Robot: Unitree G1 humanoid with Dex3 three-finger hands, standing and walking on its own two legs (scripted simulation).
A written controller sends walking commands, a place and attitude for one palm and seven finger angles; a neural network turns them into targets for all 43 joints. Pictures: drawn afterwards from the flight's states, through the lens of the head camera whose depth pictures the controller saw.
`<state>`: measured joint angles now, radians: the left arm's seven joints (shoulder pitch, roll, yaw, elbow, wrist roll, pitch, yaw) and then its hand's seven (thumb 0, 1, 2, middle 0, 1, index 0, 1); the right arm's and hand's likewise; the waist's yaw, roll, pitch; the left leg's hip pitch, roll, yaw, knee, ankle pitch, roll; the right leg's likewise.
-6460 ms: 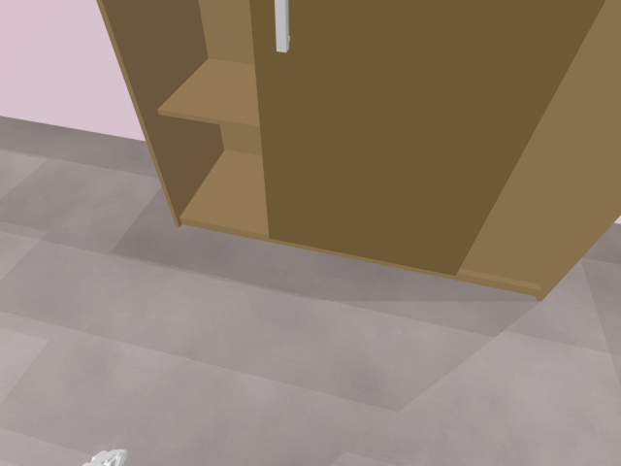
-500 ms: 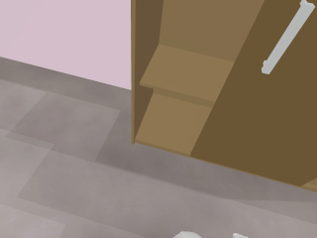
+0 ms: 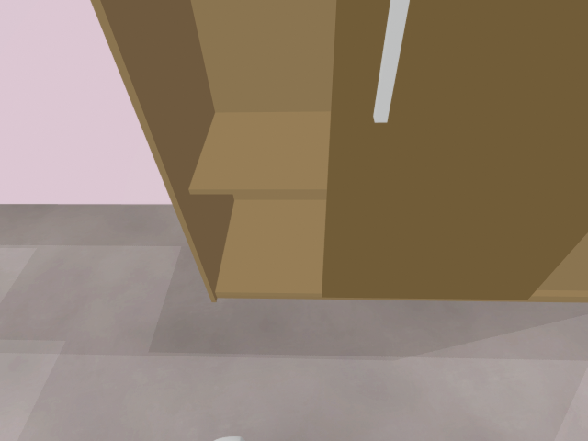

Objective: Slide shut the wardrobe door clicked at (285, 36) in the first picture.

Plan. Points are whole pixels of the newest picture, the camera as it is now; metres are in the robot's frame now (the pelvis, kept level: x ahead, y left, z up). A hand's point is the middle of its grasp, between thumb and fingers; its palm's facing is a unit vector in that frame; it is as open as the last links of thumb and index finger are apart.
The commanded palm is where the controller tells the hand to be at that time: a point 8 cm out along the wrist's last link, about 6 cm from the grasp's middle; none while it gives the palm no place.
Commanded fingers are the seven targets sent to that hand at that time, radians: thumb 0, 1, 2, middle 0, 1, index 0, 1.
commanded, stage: take the last steps up to it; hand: right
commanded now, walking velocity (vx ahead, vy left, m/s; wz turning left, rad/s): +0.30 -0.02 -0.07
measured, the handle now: (387, 59) +0.72 -0.16 +0.19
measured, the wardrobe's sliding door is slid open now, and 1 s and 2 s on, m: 0.42 0.42 0.42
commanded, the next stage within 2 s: come to a stop and stand still in 0.52 s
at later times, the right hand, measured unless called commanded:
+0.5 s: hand (394, 427) +0.19 -0.14 -0.16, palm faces +0.13 +0.96 -0.24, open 7.2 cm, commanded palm none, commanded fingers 0.00 -0.90 -0.90 0.20 0.30 0.20 0.30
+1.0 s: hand (417, 436) +0.18 -0.18 -0.19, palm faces +0.12 +0.97 -0.20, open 7.4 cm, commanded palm none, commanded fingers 0.00 -0.90 -0.90 0.20 0.30 0.20 0.30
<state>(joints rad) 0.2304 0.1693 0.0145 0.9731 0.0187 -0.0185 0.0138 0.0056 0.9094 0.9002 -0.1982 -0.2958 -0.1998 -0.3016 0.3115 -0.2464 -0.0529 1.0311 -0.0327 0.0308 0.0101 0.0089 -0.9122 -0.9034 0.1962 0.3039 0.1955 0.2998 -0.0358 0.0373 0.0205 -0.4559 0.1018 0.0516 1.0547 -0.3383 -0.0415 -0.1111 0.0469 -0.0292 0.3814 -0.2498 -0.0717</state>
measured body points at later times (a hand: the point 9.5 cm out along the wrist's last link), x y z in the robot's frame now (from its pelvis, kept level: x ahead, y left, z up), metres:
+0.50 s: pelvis +0.14 +0.05 +0.00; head +0.14 +0.07 +0.45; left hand +0.10 +0.27 -0.17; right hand +0.18 -0.19 -0.14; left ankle +0.15 +0.13 -0.74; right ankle +0.11 -0.09 -0.67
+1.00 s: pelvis +0.19 +0.00 -0.01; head +0.23 -0.02 +0.44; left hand +0.32 +0.21 -0.15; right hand +0.18 -0.23 -0.17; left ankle +0.15 +0.14 -0.69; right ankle +0.27 -0.12 -0.74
